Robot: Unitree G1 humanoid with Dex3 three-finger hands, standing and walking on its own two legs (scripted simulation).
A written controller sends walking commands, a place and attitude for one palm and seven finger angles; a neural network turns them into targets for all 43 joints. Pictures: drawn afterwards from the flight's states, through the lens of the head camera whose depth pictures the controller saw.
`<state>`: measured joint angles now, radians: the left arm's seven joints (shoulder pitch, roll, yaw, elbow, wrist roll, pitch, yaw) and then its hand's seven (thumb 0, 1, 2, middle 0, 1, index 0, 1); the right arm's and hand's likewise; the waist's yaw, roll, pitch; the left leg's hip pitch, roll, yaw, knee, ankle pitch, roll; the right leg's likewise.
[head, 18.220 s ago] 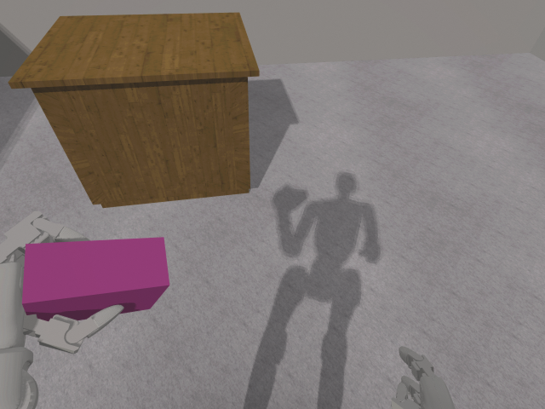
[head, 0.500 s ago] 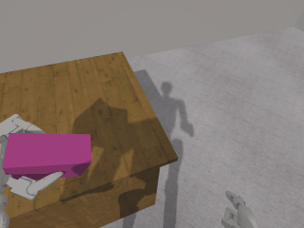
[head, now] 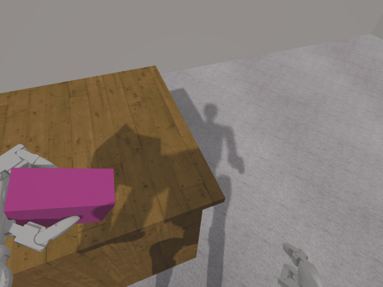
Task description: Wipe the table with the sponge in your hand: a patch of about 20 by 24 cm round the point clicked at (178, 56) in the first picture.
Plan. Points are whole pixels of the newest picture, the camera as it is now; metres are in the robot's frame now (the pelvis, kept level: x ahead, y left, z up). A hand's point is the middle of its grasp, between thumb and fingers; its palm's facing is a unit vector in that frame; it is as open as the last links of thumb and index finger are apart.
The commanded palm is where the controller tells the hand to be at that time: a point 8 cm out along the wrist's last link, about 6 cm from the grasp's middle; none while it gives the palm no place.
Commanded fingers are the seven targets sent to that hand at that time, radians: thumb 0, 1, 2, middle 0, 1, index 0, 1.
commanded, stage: come to a stop and stand still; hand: left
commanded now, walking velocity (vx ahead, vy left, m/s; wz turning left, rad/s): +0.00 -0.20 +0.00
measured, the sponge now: (79, 198) +0.23 +0.19 +0.14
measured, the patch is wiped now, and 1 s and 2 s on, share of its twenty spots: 0.00 0.00 0.00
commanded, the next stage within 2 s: look again from close up in 1.06 s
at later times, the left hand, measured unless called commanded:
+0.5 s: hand (15, 198) +0.22 +0.28 +0.15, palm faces +0.28 -0.87 -0.40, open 10.0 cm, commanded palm +0.16 +0.32 +0.18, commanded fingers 0.00 0.10 1.30 -1.20 -1.60 -1.20 -1.60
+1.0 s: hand out of the picture +0.22 +0.34 +0.16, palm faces +0.36 -0.86 -0.36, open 10.0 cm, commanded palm +0.16 +0.37 +0.18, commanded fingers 0.00 0.10 1.30 -1.20 -1.60 -1.20 -1.60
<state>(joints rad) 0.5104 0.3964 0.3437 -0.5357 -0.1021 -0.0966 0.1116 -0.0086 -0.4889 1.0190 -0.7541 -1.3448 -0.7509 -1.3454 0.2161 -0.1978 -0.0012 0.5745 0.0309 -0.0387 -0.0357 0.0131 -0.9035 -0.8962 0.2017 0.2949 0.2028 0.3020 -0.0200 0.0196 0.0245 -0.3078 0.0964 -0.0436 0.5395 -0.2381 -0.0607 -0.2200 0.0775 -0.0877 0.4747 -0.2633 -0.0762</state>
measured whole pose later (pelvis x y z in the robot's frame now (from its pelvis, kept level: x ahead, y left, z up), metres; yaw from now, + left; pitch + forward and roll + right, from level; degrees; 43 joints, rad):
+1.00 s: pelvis +0.00 +0.09 +0.01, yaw -1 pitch +0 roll -2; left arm 0.41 0.38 0.36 -0.49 -0.03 -0.20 0.10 -0.01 -0.49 1.02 -0.75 -1.35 -0.75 -1.35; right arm 0.18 -0.17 0.04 0.57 0.00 -0.16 -0.03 0.01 -0.90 -0.90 0.20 0.30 0.21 0.30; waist 0.03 -0.05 0.06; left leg -0.26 -0.02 0.06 0.47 -0.21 0.07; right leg -0.18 -0.04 -0.02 0.38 -0.20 0.05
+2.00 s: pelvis +0.00 +0.04 +0.01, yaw -2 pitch +0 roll -1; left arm 0.43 0.38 0.35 -0.49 -0.06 -0.16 0.09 -0.01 -0.49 1.02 -0.75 -1.35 -0.75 -1.35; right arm 0.20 -0.18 0.01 0.56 0.02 -0.11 -0.03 0.01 -0.90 -0.90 0.20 0.30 0.20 0.30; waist 0.01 -0.02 0.04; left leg -0.26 0.05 0.05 0.47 -0.22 -0.01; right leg -0.20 0.03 -0.03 0.41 -0.22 -0.02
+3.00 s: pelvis +0.00 +0.01 +0.00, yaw -2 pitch +0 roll -1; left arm 0.47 0.41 0.36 -0.54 -0.09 -0.12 0.08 -0.01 -0.49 1.02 -0.75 -1.35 -0.75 -1.35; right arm 0.21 -0.19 -0.01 0.56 0.02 -0.07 -0.04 0.01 -0.90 -0.90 0.20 0.29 0.20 0.30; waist 0.00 -0.01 0.05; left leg -0.30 0.10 0.02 0.54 -0.25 -0.05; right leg -0.23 0.08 -0.06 0.47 -0.25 -0.06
